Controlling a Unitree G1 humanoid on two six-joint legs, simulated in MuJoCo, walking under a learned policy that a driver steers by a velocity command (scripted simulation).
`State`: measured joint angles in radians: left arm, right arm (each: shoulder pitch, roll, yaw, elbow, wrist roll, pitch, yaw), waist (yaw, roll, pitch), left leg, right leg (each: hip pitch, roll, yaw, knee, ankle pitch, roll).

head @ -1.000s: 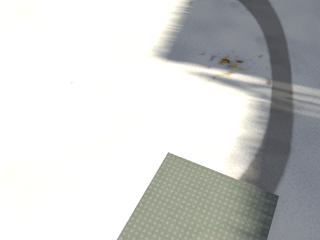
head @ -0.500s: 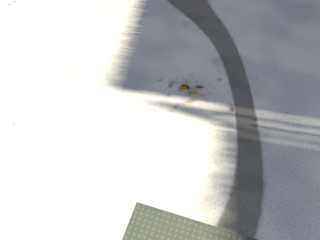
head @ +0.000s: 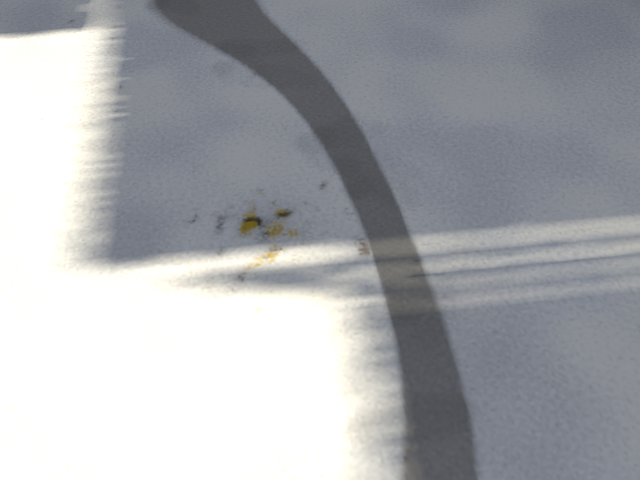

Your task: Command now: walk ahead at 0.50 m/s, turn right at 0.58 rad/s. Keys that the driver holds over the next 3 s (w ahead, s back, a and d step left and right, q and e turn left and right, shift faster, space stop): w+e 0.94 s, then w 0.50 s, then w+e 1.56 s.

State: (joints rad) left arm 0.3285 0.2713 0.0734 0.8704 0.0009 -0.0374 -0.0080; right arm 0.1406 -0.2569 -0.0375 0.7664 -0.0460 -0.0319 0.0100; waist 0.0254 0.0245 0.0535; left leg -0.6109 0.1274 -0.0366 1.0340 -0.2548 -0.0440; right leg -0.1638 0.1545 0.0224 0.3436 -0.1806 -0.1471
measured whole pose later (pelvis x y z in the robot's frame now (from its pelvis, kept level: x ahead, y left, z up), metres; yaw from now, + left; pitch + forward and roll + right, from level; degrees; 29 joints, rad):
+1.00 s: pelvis +0.51 -0.11 -0.01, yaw -35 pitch +1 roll +0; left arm 0.29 0.28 0.06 0.80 0.00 -0.03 0.00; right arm 0.19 -0.27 -0.03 0.75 -0.04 -0.03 0.01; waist 0.00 0.03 0.07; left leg -0.51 0.10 0.00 1.13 -0.35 -0.03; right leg -0.23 0.14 0.01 0.41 -0.20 -0.14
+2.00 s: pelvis +0.93 -0.48 -0.02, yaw -55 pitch +0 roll +0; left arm 0.16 0.27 0.06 0.83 0.01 -0.03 -0.01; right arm 0.29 -0.25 -0.03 0.87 -0.02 -0.06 0.00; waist -0.02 0.01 0.07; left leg -0.34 0.06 0.05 1.20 -0.38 0.01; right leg -0.34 0.11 -0.04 0.51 -0.18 -0.12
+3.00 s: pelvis +1.14 -0.96 -0.03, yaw -90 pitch +1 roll +1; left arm 0.05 0.28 0.04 0.75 0.04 -0.03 -0.04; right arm 0.35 -0.26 -0.04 0.88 -0.02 -0.05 0.00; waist -0.05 0.01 0.08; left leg -0.19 0.09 0.13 1.05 -0.47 -0.02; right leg -0.45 0.07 -0.06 0.61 -0.18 -0.13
